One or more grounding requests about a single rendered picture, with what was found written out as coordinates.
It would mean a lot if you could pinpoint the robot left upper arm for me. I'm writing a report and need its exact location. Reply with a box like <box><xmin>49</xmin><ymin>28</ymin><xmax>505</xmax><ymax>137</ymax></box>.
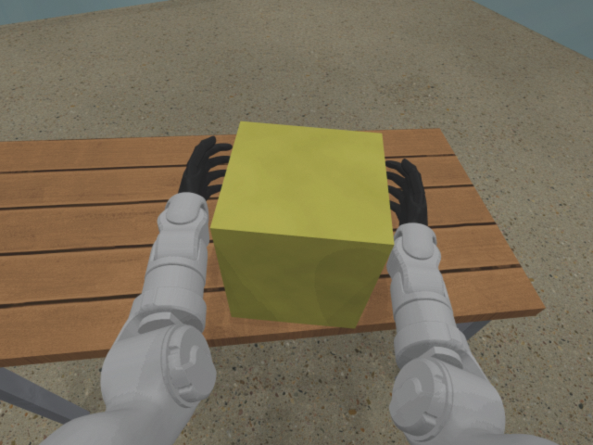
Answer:
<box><xmin>39</xmin><ymin>324</ymin><xmax>217</xmax><ymax>445</ymax></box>

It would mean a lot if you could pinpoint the table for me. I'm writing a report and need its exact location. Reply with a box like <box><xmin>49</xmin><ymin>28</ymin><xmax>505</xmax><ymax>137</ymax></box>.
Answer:
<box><xmin>0</xmin><ymin>128</ymin><xmax>546</xmax><ymax>425</ymax></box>

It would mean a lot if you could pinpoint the left robot forearm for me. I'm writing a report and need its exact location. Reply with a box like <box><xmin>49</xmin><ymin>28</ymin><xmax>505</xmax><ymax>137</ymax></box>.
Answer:
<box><xmin>100</xmin><ymin>192</ymin><xmax>209</xmax><ymax>402</ymax></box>

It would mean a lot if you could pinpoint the carton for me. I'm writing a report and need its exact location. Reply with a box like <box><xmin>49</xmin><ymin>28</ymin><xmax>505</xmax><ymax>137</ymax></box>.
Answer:
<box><xmin>210</xmin><ymin>121</ymin><xmax>395</xmax><ymax>329</ymax></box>

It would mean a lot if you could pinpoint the right robot hand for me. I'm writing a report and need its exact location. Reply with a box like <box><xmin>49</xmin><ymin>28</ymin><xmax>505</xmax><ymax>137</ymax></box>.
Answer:
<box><xmin>385</xmin><ymin>159</ymin><xmax>428</xmax><ymax>226</ymax></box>

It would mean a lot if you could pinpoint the robot right upper arm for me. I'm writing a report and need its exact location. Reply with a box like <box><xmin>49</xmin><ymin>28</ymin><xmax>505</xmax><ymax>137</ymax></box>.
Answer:
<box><xmin>389</xmin><ymin>357</ymin><xmax>559</xmax><ymax>445</ymax></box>

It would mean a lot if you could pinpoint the left robot hand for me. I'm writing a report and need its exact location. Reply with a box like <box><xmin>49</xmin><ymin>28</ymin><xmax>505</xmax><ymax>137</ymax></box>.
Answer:
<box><xmin>178</xmin><ymin>136</ymin><xmax>233</xmax><ymax>201</ymax></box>

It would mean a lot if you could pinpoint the right robot forearm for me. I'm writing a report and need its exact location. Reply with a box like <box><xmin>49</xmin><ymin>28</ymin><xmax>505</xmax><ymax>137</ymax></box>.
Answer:
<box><xmin>386</xmin><ymin>222</ymin><xmax>491</xmax><ymax>384</ymax></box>

